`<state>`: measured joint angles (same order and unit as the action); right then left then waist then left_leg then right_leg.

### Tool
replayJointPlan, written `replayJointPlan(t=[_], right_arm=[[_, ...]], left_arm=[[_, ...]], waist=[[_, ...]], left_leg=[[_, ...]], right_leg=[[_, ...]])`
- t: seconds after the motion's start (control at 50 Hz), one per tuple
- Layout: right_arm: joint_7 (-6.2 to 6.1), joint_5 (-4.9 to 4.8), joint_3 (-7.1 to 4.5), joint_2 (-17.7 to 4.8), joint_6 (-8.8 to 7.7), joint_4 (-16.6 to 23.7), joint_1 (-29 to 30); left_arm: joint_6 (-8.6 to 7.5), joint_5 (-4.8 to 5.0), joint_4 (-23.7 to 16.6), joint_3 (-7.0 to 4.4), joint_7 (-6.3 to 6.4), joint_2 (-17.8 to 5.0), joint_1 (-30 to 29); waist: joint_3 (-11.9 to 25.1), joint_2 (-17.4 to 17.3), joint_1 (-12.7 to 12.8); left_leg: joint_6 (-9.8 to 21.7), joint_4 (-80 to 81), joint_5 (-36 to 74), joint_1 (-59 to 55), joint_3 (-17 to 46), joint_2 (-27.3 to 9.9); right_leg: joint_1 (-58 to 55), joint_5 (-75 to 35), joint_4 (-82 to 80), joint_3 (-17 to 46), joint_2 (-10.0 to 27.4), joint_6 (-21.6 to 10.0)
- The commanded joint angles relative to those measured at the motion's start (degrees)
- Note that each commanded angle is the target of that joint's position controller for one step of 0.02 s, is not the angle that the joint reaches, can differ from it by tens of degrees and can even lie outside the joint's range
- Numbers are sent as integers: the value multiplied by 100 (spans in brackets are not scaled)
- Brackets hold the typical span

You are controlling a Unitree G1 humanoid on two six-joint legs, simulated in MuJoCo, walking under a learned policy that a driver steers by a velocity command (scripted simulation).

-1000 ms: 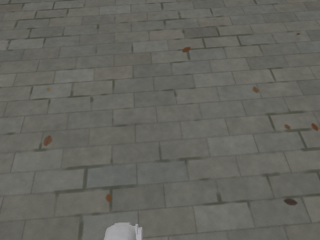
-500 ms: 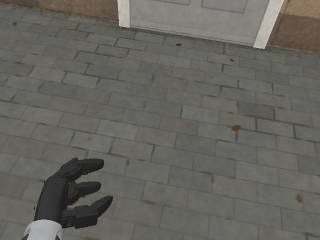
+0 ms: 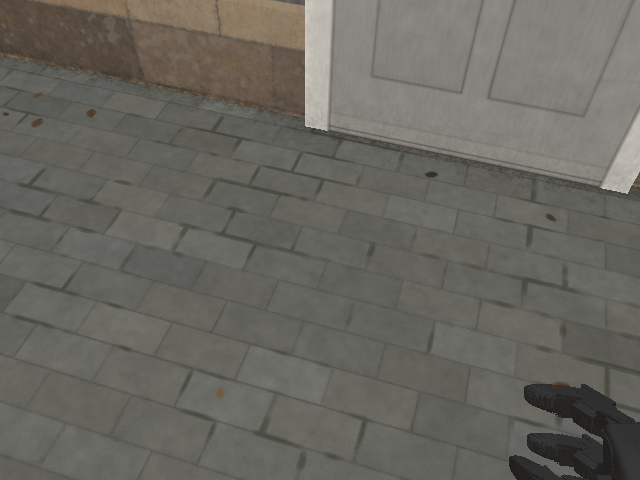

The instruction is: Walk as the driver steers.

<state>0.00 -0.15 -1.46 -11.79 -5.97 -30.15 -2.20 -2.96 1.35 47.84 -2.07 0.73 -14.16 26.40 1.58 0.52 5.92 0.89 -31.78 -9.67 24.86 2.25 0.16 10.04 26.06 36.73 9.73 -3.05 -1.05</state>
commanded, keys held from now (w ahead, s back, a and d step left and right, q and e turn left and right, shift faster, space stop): w+e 0.16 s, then no key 0.84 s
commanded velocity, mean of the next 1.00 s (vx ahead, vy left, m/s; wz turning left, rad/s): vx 0.20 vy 0.00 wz -0.19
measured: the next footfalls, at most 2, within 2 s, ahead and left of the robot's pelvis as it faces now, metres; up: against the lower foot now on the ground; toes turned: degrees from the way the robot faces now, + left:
right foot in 0.42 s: +0.34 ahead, -0.17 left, +0.00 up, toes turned -10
left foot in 0.76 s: +0.33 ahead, +0.08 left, +0.00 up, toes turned -11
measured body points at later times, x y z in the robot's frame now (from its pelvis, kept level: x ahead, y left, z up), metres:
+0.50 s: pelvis +0.21 -0.05 +0.00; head +0.25 -0.07 +0.44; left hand +0.47 +0.13 -0.09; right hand +0.21 -0.33 -0.13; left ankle +0.10 +0.12 -0.66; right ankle +0.30 -0.16 -0.73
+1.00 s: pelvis +0.27 -0.04 +0.01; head +0.28 -0.04 +0.46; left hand +0.41 +0.19 -0.13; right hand +0.30 -0.29 -0.13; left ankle +0.29 +0.09 -0.73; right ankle +0.31 -0.17 -0.73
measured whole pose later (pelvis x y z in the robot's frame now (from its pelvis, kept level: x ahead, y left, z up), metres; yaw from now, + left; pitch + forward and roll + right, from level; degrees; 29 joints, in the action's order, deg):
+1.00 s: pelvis +0.27 -0.04 +0.01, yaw -11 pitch +0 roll +0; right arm -2.8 0.3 -1.8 -10.6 -0.7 -51.3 -14.2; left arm -0.6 -0.9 51.1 -2.7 1.3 -11.6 11.3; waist -0.6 0.3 0.9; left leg -0.8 -31.4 -17.6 13.4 0.8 -1.0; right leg 18.2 10.2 28.8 0.9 -1.0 -0.2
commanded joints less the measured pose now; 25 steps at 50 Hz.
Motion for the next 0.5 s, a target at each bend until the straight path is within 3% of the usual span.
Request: replayJointPlan(t=[0.02, 0.04, 0.06, 0.08, 0.12, 0.16, 0.2, 0.22, 0.26, 0.3, 0.34, 0.36, 0.4, 0.42, 0.44, 0.46, 0.48, 0.5], right_arm=[[-76, 116, -508, -1259, -15, -96, -2205], [-62, 51, -421, -932, -55, -134, -2009], [-41, 28, -352, -704, -67, -145, -1683], [4, 20, -320, -549, -67, -194, -1406], [24, 67, -325, -504, -86, -374, -1214], [-9, 64, -382, -639, -118, -577, -1319], [-39, 94, -421, -758, -66, -802, -1419], [-76, 120, -418, -764, -44, -865, -1402], [-125, 33, -444, -922, 18, -941, -1271], [-133, -64, -477, -1109, 64, -1090, -1422], [-136, -142, -504, -1245, 103, -1222, -1517], [-145, -166, -521, -1302, 125, -1257, -1486], [-176, -188, -521, -1311, 170, -1316, -1436], [-195, -75, -471, -1167, 166, -1325, -1693], [-151, 159, -305, -745, 121, -1207, -2176], [-71, 120, -147, -505, 132, -1445, -2768], [-50, -53, -296, -1016, 222, -1549, -2559], [-91, -129, -297, -1025, 319, -1411, -2015]], left_arm=[[-225, 111, -714, -64, -16, -440, -21], [-184, 136, -750, -148, -21, -641, -527], [-122, 81, -762, -159, -25, -558, -805], [-59, -34, -808, -198, -61, -597, -905], [43, -75, -818, -227, -99, -454, -904], [86, -81, -890, -206, -167, -313, -1040], [68, -138, -1012, -136, -160, -149, -1354], [36, -122, -1036, -120, -141, -97, -1486], [-10, -161, -1076, -45, -240, -33, -1827], [-45, -170, -1178, -49, -298, -91, -2228], [-64, -156, -1287, -99, -348, -270, -2373], [-79, -177, -1302, -136, -357, -376, -2330], [-115, -248, -1063, -277, -320, -625, -1608], [-128, -264, -988, -396, -255, -1007, -1235], [-107, -422, -1035, -418, -170, -1389, -866], [-85, -343, -1000, -257, -176, -1048, -841], [-21, -278, -1024, -203, -215, -775, -972], [6, -218, -1025, -161, -228, -617, -1387]], waist=[[1229, -1751, -1027], [433, -976, -1034], [93, -575, -913], [-91, -591, -771], [-176, -749, -578], [-230, -612, -492], [-358, -426, -493], [-331, -460, -480], [-303, -501, -539], [-157, -559, -702], [-76, -643, -678], [-18, -676, -611], [363, -572, -234], [672, -169, -174], [1459, 990, -277], [2688, 1574, -361], [2565, 879, -255], [1801, 626, -348]], left_leg=[[1530, 1604, -2128, -3993, 4669, -2745], [1351, 1601, -1796, -3390, 3781, -2508], [1155, 1599, -891, -2827, 2739, -2142], [1059, 1736, -161, -2425, 1951, -1776], [851, 1952, 744, -1873, 1050, -1448], [906, 2081, 1250, -1726, 640, -1481], [972, 2023, 2325, -1671, 294, -1480], [906, 1942, 2684, -1628, 62, -1399], [805, 1904, 2771, -1430, -421, -1180], [761, 1828, 2886, -1526, -501, -1189], [699, 1551, 3042, -1935, -394, -1357], [637, 1302, 3238, -2118, -363, -1392], [391, 308, 3723, -2261, -491, -1117], [131, -667, 2984, -1768, -748, -785], [-259, -2727, -253, 66, -872, -207], [-441, -3878, -3027, 443, 96, 58], [-462, -4139, -2812, 361, 489, -217], [-439, -4027, -2587, 768, 299, -397]], right_leg=[[3926, 472, 3593, -22, 224, -119], [4158, -85, 3934, 52, 409, -139], [4054, -582, 3873, -14, 575, -141], [3888, -859, 3622, -93, 709, -103], [3396, -1146, 3435, -271, 827, 6], [3456, -1391, 3322, -293, 841, 124], [3511, -1585, 2660, -261, 761, 192], [3387, -1827, 2251, -322, 691, 217], [2751, -2485, 1056, -629, 625, 183], [2188, -2891, 363, -845, 514, 125], [2014, -2689, -44, -829, 472, -47], [1880, -2487, -257, -868, 411, -162], [789, -2928, -1025, -1093, 99, -424], [-193, -4820, -946, -787, 396, -570], [-2249, -7774, -277, 817, 1890, -1390], [-2751, -8223, -703, 2084, 2862, -2225], [-2139, -7066, -916, 1641, 2463, -2034], [-1538, -5994, -1040, 1110, 2141, -1764]])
